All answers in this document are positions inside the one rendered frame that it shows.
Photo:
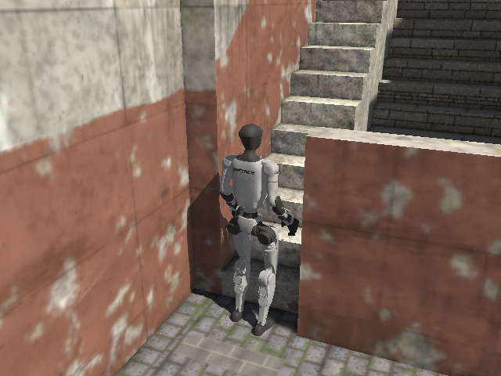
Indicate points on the stairs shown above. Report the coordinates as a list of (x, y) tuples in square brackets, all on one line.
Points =
[(336, 86)]

